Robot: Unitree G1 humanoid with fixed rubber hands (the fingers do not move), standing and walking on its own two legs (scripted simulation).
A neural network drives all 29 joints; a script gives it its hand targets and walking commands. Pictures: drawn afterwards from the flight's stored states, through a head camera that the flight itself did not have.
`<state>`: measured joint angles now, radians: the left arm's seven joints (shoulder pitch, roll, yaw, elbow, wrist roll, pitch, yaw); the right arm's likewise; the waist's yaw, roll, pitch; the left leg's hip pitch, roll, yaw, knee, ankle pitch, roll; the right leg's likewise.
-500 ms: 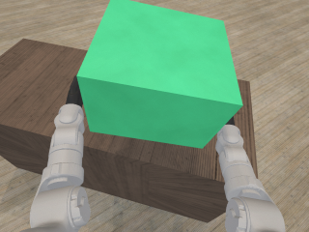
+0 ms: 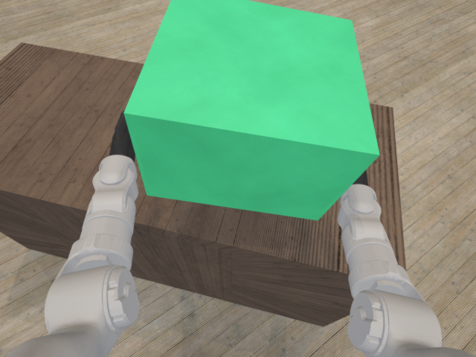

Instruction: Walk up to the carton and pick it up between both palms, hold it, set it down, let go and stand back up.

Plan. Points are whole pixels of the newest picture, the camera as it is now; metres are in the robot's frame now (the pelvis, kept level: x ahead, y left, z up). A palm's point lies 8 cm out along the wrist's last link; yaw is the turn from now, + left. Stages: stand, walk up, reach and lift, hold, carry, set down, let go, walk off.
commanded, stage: set down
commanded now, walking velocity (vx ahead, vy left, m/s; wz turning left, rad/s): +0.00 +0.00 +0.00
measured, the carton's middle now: (249, 107) +0.50 -0.04 +0.11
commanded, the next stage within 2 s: none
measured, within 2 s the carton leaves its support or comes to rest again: rests again in 1.58 s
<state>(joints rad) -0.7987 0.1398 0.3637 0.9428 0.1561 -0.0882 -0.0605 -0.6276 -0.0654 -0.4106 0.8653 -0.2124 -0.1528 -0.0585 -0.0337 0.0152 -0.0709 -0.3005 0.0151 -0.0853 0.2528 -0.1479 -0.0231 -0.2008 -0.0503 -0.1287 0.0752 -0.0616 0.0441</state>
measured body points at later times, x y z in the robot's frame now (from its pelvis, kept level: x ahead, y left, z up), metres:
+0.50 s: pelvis -0.01 +0.01 +0.00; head +0.09 +0.00 +0.43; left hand +0.46 +0.17 +0.05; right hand +0.40 -0.22 +0.02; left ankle -0.03 +0.13 -0.75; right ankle -0.04 -0.14 -0.75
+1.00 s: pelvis -0.01 +0.01 -0.01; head +0.15 -0.01 +0.41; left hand +0.49 +0.17 +0.02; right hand +0.42 -0.22 -0.02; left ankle -0.03 +0.13 -0.75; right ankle -0.04 -0.14 -0.75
